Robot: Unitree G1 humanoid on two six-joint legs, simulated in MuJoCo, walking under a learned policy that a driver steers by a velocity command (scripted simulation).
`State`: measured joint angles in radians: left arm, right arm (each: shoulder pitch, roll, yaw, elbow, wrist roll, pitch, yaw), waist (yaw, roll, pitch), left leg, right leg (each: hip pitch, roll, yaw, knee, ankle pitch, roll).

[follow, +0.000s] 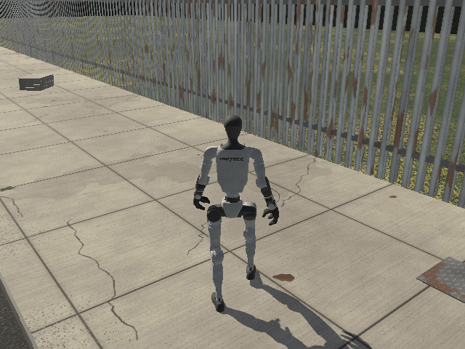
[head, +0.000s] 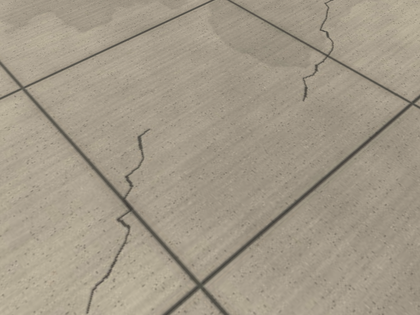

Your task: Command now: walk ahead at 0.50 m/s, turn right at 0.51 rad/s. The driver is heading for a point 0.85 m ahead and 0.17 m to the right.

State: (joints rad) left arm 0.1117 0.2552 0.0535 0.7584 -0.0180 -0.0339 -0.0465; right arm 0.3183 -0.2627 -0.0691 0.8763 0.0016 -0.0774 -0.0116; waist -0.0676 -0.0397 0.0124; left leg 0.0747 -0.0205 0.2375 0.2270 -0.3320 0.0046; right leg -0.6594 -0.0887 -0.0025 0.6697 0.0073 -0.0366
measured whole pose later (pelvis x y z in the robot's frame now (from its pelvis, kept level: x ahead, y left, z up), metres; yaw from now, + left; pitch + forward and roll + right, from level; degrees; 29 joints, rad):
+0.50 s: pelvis +0.29 -0.04 +0.00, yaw -16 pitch +3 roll +0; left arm 0.34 0.28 0.08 0.73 -0.02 -0.04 0.01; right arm 0.03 -0.28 -0.04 0.71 0.00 -0.11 0.02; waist 0.08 0.04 0.01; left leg -0.58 0.04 -0.07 0.53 0.04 -0.04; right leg -0.11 0.11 0.15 0.40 -0.33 -0.07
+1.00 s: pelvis +0.55 -0.09 +0.01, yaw -19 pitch +3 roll +2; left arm 0.07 0.25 0.04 0.65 -0.02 -0.07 -0.03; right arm 0.39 -0.28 -0.05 0.86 0.02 -0.07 0.01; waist -0.11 -0.03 0.01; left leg -0.01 -0.04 0.02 0.26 -0.29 0.02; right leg -0.60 -0.07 0.03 0.58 -0.01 -0.01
